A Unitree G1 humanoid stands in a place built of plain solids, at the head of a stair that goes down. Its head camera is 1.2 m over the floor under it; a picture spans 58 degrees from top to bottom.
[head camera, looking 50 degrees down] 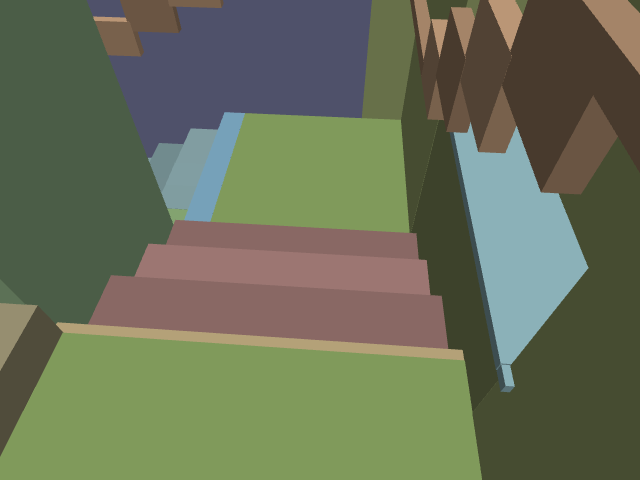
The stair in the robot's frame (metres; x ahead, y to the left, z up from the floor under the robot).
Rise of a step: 0.16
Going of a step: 0.29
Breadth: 1.25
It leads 4 degrees to the right of straight ahead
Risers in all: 4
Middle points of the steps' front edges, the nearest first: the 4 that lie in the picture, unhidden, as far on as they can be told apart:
0.63 0.20 0.00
0.92 0.18 -0.16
1.20 0.15 -0.31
1.49 0.13 -0.47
